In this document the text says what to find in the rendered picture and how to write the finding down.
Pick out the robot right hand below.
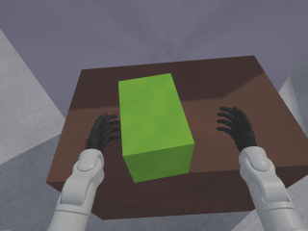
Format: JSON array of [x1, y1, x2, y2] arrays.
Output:
[[217, 107, 257, 152]]

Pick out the pedestal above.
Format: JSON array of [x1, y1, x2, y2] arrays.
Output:
[[45, 55, 308, 220]]

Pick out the robot left hand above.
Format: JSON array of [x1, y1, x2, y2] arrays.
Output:
[[86, 113, 119, 153]]

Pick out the carton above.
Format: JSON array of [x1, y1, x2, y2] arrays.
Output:
[[118, 73, 194, 183]]

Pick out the robot right forearm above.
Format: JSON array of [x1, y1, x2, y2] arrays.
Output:
[[238, 146, 308, 231]]

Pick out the robot left forearm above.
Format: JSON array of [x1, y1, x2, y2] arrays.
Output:
[[46, 148, 105, 231]]

